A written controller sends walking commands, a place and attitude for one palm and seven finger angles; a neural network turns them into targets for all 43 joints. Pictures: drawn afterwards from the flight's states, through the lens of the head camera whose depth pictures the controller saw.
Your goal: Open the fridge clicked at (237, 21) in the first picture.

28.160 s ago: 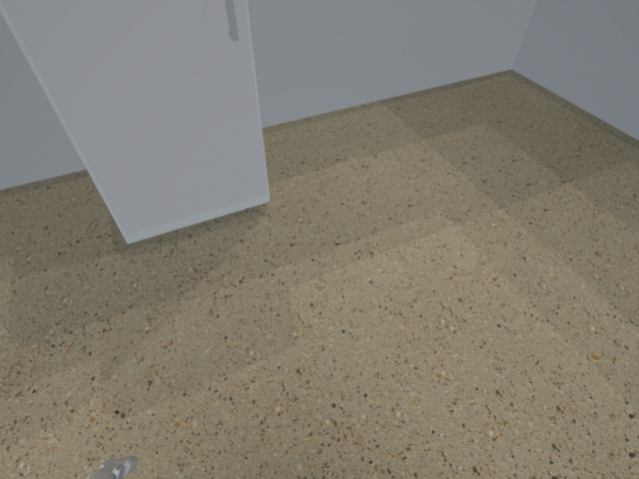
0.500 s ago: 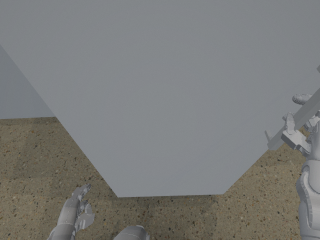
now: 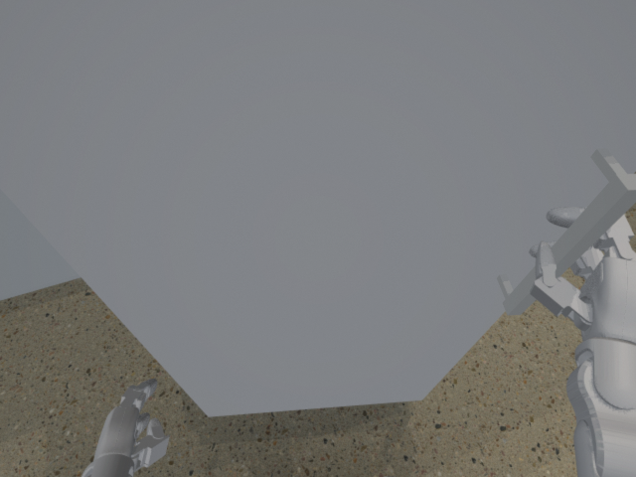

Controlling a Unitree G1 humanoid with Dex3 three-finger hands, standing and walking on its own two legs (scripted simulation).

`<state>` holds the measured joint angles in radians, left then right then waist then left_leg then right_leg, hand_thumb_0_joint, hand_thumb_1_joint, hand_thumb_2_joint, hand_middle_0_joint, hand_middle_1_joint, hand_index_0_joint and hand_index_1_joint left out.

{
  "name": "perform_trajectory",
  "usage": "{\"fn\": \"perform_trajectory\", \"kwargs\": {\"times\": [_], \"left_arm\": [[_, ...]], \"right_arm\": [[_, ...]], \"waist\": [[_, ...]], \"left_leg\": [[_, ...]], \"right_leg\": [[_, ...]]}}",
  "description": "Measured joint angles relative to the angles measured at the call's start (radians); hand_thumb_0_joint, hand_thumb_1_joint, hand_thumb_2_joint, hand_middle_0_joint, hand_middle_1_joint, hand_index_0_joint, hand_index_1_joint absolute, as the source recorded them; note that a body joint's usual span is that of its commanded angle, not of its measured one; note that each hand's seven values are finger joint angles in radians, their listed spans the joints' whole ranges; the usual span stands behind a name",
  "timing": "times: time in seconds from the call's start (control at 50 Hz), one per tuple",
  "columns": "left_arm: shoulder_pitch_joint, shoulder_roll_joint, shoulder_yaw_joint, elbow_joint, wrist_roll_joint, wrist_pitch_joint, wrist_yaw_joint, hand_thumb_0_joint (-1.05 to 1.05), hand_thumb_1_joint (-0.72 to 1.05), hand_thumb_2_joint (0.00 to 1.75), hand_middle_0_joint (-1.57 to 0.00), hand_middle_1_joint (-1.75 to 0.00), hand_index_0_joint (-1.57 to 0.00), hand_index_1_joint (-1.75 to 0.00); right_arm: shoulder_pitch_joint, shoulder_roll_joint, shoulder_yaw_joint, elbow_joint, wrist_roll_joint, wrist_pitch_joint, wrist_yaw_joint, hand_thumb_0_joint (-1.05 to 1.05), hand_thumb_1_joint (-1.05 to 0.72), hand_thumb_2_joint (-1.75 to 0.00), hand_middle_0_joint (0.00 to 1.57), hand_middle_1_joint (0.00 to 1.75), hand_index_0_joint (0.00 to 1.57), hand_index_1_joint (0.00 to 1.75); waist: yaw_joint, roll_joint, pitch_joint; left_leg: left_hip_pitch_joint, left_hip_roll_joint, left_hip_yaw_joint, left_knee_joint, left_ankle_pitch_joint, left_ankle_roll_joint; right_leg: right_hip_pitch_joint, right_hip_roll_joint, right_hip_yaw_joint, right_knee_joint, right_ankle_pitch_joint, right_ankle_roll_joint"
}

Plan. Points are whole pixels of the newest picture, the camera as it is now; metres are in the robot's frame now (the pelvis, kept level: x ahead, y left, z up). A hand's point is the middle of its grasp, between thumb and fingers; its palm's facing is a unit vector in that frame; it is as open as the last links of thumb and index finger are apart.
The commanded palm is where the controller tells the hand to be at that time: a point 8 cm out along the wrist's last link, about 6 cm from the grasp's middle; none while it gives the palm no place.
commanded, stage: walk backward, drawing the door open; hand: right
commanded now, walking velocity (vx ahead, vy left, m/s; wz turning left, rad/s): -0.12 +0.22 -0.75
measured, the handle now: (550, 246) +0.37 -0.22 +0.12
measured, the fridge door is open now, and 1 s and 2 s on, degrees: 17 55 89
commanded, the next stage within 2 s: stop walking and hold the door back in 1.76 s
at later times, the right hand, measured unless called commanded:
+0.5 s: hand out of the picture +0.14 -0.18 +0.13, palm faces +0.48 +0.83 -0.29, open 6.1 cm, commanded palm +0.08 -0.21 +0.13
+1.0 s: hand out of the picture -0.01 -0.11 +0.13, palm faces +0.57 +0.80 -0.18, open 5.9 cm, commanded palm -0.07 -0.14 +0.13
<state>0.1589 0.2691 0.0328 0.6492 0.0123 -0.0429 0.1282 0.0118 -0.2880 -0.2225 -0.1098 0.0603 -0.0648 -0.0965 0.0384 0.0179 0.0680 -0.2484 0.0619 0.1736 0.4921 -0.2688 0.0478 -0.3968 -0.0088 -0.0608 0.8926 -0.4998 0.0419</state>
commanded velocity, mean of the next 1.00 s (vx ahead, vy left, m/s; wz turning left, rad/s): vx -0.23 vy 0.14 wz -0.48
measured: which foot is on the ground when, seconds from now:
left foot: down 0.00-0.10, up 0.12-0.44, down 0.46-0.80, up 0.82-1.00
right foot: up 0.00-0.08, down 0.10-0.46, up 0.48-0.80, down 0.82-1.00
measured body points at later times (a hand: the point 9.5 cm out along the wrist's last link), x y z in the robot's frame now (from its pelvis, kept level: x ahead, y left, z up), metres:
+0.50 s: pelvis -0.07 +0.08 -0.01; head -0.02 +0.09 +0.44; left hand +0.17 +0.19 -0.12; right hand +0.11 -0.22 +0.14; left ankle -0.01 +0.17 -0.74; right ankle -0.05 -0.11 -0.72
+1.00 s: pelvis -0.13 +0.15 +0.01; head -0.13 +0.10 +0.46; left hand +0.11 +0.24 -0.07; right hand -0.05 -0.15 +0.14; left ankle -0.04 +0.26 -0.67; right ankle -0.19 +0.04 -0.74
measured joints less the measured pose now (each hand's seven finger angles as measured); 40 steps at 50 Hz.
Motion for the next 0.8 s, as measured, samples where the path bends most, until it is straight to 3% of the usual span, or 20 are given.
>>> {"fn": "perform_trajectory", "kwargs": {"times": [0.06, 0.1, 0.14, 0.18, 0.22, 0.34, 0.4, 0.44, 0.46, 0.48, 0.52, 0.58, 0.62, 0.68, 0.74, 0.8], "left_arm": [[-0.013, 0.011, 0.006, -0.032, 0.007, 0.001, 0.009, 0.01, 0.91, 0.90, -0.20, -0.30, -0.20, -0.30], [-0.023, 0.015, 0.006, -0.065, 0.009, 0.003, 0.010, 0.01, 0.91, 0.90, -0.20, -0.30, -0.20, -0.30], [-0.043, -0.023, 0.011, -0.070, 0.011, -0.007, 0.004, 0.01, 0.91, 0.90, -0.20, -0.30, -0.20, -0.30], [-0.047, -0.068, 0.000, -0.062, 0.010, -0.014, -0.021, 0.01, 0.91, 0.90, -0.20, -0.29, -0.20, -0.30], [-0.042, -0.105, -0.023, -0.054, 0.006, -0.024, -0.046, 0.01, 0.91, 0.90, -0.20, -0.29, -0.20, -0.30], [-0.031, -0.170, -0.076, -0.051, 0.001, -0.050, -0.079, 0.01, 0.91, 0.90, -0.21, -0.30, -0.20, -0.30], [-0.025, -0.182, -0.097, -0.048, 0.004, -0.058, -0.077, 0.01, 0.90, 0.90, -0.21, -0.30, -0.20, -0.30], [-0.020, -0.182, -0.106, -0.046, 0.004, -0.061, -0.077, 0.01, 0.90, 0.90, -0.21, -0.30, -0.21, -0.30], [-0.026, -0.173, -0.109, -0.042, 0.004, -0.061, -0.078, 0.01, 0.90, 0.90, -0.21, -0.30, -0.21, -0.30], [-0.039, -0.157, -0.106, -0.031, 0.004, -0.055, -0.077, 0.01, 0.90, 0.90, -0.21, -0.30, -0.21, -0.30], [-0.053, -0.127, -0.090, -0.006, 0.008, -0.042, -0.070, 0.01, 0.90, 0.90, -0.21, -0.30, -0.21, -0.30], [-0.039, -0.088, -0.057, 0.012, 0.011, -0.025, -0.060, 0.01, 0.90, 0.90, -0.21, -0.30, -0.21, -0.30], [-0.020, -0.063, -0.040, 0.009, 0.011, -0.020, -0.048, 0.01, 0.90, 0.90, -0.21, -0.30, -0.20, -0.30], [0.013, -0.031, -0.017, -0.002, 0.010, -0.017, -0.030, 0.01, 0.91, 0.90, -0.21, -0.30, -0.20, -0.30], [0.038, -0.014, -0.001, -0.018, 0.015, -0.023, -0.020, 0.01, 0.91, 0.90, -0.20, -0.30, -0.20, -0.30], [0.051, -0.002, 0.005, -0.054, 0.017, -0.030, -0.019, 0.01, 0.91, 0.90, -0.20, -0.30, -0.20, -0.30]], "right_arm": [[0.019, 0.017, 0.044, -0.066, -0.004, 0.001, 0.002, -0.03, -0.66, -0.83, 0.45, 1.38, 0.30, 1.32], [0.039, 0.025, 0.071, -0.125, 0.000, 0.003, 0.002, -0.03, -0.65, -0.82, 0.45, 1.39, 0.31, 1.32], [0.045, 0.013, 0.092, -0.157, 0.003, -0.005, 0.002, -0.03, -0.65, -0.82, 0.45, 1.39, 0.31, 1.33], [0.048, 0.013, 0.115, -0.163, -0.015, -0.010, 0.009, -0.03, -0.65, -0.81, 0.46, 1.39, 0.32, 1.34], [0.061, 0.017, 0.139, -0.179, -0.030, 0.002, 0.015, -0.03, -0.65, -0.80, 0.46, 1.39, 0.33, 1.34], [0.110, 0.024, 0.168, -0.225, -0.015, 0.016, 0.011, -0.02, -0.66, -0.79, 0.46, 1.39, 0.35, 1.36], [0.147, 0.013, 0.148, -0.232, 0.002, 0.017, 0.001, -0.02, -0.66, -0.79, 0.46, 1.40, 0.35, 1.37], [0.169, -0.001, 0.122, -0.237, 0.012, 0.019, -0.007, -0.03, -0.66, -0.79, 0.46, 1.40, 0.33, 1.37], [0.179, 0.001, 0.105, -0.236, 0.010, 0.014, -0.012, -0.04, -0.66, -0.80, 0.46, 1.40, 0.32, 1.36], [0.190, 0.013, 0.091, -0.232, 0.006, 0.010, -0.015, -0.04, -0.66, -0.80, 0.46, 1.40, 0.32, 1.36], [0.217, 0.023, 0.077, -0.227, -0.001, 0.004, -0.013, -0.04, -0.67, -0.81, 0.46, 1.40, 0.32, 1.36], [0.271, 0.036, 0.063, -0.220, -0.005, -0.016, -0.010, -0.04, -0.67, -0.80, 0.46, 1.40, 0.32, 1.37], [0.298, 0.041, 0.062, -0.222, -0.011, -0.031, -0.009, -0.03, -0.68, -0.79, 0.46, 1.40, 0.32, 1.38], [0.323, 0.039, 0.078, -0.240, -0.016, -0.042, -0.009, -0.03, -0.68, -0.80, 0.46, 1.40, 0.33, 1.37], [0.334, 0.037, 0.105, -0.285, -0.023, -0.044, -0.001, -0.02, -0.68, -0.80, 0.46, 1.40, 0.33, 1.37], [0.341, 0.036, 0.137, -0.348, -0.023, -0.053, 0.009, -0.01, -0.68, -0.81, 0.46, 1.40, 0.34, 1.36]], "waist": [[-0.001, 0.007, 0.004], [0.000, 0.000, 0.005], [0.003, 0.023, 0.025], [0.001, 0.021, 0.045], [-0.005, -0.001, 0.054], [-0.062, -0.052, 0.078], [-0.076, -0.067, 0.070], [-0.084, -0.064, 0.054], [-0.088, -0.071, 0.051], [-0.084, -0.090, 0.055], [-0.073, -0.087, 0.047], [-0.049, -0.048, 0.016], [-0.027, -0.026, -0.002], [-0.004, -0.001, -0.022], [0.003, 0.023, -0.033], [0.011, 0.026, -0.031]], "left_leg": [[-0.018, 0.019, 0.044, 0.029, -0.007, -0.007], [-0.051, 0.027, 0.066, 0.098, -0.031, -0.017], [-0.120, 0.019, -0.012, 0.285, -0.137, -0.066], [-0.174, -0.031, -0.080, 0.465, -0.238, -0.086], [-0.210, -0.064, -0.106, 0.533, -0.237, -0.101], [-0.176, -0.060, -0.167, 0.366, -0.149, -0.111], [-0.098, -0.066, -0.174, 0.233, -0.127, -0.113], [-0.018, -0.068, -0.167, 0.080, -0.031, -0.116], [0.002, -0.075, -0.160, 0.032, 0.019, -0.092], [-0.004, -0.087, -0.149, 0.037, 0.031, -0.063], [-0.022, -0.075, -0.139, 0.045, 0.030, -0.027], [-0.026, -0.037, -0.127, 0.011, 0.050, -0.015], [-0.021, -0.019, -0.103, -0.014, 0.067, -0.010], [-0.018, -0.003, -0.056, -0.040, 0.086, -0.006], [-0.034, 0.002, -0.010, -0.047, 0.100, -0.001], [-0.077, -0.004, 0.035, -0.007, 0.100, -0.002]], "right_leg": [[0.066, -0.018, -0.024, -0.173, 0.072, -0.005], [0.131, -0.027, -0.022, -0.326, 0.222, -0.023], [0.129, -0.011, -0.007, -0.329, 0.209, -0.052], [0.135, -0.017, 0.036, -0.345, 0.219, -0.050], [0.140, -0.036, 0.088, -0.391, 0.260, -0.036], [0.137, -0.061, 0.157, -0.447, 0.330, 0.001], [0.118, -0.058, 0.179, -0.433, 0.336, 0.021], [0.087, -0.047, 0.191, -0.394, 0.327, 0.038], [0.066, -0.049, 0.196, -0.358, 0.312, 0.039], [0.037, -0.049, 0.207, -0.293, 0.234, 0.027], [-0.043, 0.001, 0.198, -0.065, 0.069, 0.009], [-0.107, 0.056, 0.127, 0.204, 0.023, 0.015], [-0.095, 0.060, 0.080, 0.245, 0.011, 0.018], [-0.026, 0.045, 0.032, 0.153, -0.016, 0.009], [0.061, 0.022, 0.002, -0.020, -0.030, -0.009], [0.170, 0.003, -0.001, -0.293, 0.110, -0.017]]}}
